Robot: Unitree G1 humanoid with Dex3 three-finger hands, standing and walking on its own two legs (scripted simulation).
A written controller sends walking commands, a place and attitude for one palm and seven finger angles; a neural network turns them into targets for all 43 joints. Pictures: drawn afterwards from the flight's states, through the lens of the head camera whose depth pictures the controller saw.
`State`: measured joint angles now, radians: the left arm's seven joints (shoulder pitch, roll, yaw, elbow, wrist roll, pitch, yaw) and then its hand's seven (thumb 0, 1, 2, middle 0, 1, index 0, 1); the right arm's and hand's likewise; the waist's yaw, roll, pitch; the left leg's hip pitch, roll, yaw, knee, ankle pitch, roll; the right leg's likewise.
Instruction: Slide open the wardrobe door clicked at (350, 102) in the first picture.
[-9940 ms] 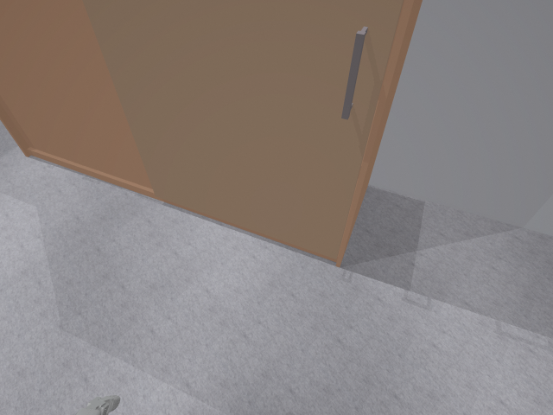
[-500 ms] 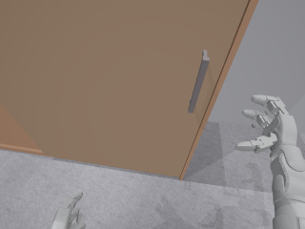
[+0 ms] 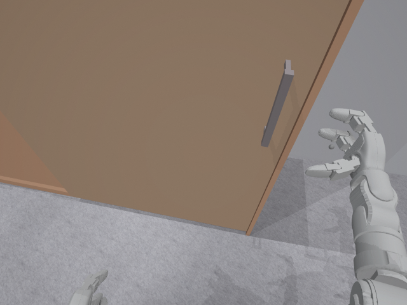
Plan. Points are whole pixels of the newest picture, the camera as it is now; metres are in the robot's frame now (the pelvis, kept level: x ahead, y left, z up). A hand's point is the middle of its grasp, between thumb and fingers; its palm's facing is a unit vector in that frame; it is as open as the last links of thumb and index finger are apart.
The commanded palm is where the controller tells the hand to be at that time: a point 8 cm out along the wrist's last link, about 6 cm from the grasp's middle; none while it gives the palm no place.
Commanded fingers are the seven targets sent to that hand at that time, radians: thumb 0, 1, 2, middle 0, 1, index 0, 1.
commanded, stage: move the hooked fingers beside the handle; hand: right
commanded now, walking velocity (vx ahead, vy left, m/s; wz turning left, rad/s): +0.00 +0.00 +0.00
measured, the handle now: (275, 107) +0.52 -0.11 +0.10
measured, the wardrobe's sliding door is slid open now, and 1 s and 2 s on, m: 0.00 0.00 0.00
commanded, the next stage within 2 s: feel for the door with the fingertips in 1.18 s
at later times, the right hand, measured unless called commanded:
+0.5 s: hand (308, 125) +0.46 -0.17 +0.12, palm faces +0.10 +0.99 +0.01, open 14.0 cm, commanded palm +0.42 -0.23 +0.11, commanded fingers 0.00 0.50 -0.30 0.30 1.20 0.30 1.20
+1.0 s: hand (313, 135) +0.44 -0.18 +0.11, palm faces +0.12 +0.99 +0.01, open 14.0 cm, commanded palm +0.41 -0.23 +0.10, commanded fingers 0.00 0.50 -0.30 0.30 1.20 0.30 1.20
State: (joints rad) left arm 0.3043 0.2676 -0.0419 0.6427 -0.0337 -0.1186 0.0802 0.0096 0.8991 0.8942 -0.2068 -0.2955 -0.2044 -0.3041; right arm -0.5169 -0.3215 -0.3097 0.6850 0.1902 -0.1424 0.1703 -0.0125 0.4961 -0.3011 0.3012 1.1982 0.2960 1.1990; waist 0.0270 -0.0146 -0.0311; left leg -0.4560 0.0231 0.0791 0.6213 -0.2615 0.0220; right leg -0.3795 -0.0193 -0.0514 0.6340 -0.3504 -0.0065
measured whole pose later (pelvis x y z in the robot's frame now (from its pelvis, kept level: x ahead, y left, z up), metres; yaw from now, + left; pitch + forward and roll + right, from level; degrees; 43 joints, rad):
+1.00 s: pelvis -0.01 +0.00 -0.01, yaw +1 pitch +9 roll +0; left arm 0.34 0.27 -0.02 0.63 -0.01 -0.05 0.03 0.01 0.90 0.89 -0.21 -0.30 -0.20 -0.30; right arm -0.68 -0.31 -0.31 0.93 0.14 -0.28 0.10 -0.01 0.50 -0.30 0.30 1.20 0.30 1.20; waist 0.06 -0.01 -0.07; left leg -0.55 0.02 0.07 0.66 -0.26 0.02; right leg -0.47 -0.03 -0.06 0.69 -0.36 -0.01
